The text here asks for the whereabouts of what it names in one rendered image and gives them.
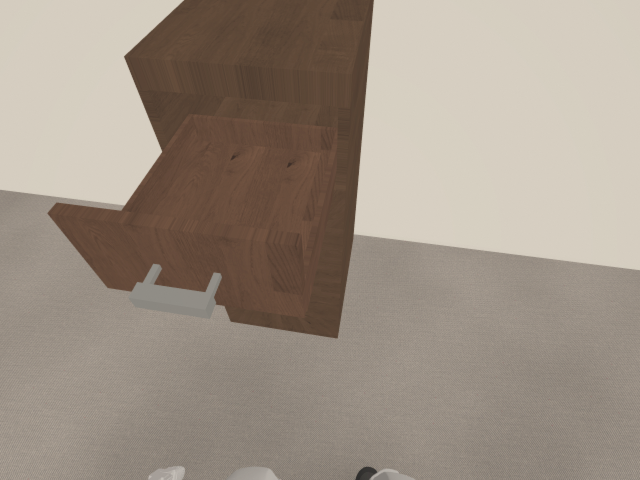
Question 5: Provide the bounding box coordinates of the drawer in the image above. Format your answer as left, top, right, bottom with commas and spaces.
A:
47, 114, 338, 318

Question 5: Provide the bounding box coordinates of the handle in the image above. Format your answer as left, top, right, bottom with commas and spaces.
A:
128, 264, 222, 319

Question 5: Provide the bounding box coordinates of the right robot shin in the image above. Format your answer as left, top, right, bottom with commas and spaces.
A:
371, 469, 399, 479

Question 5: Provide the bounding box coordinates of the cabinet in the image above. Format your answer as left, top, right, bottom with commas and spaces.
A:
124, 0, 374, 339

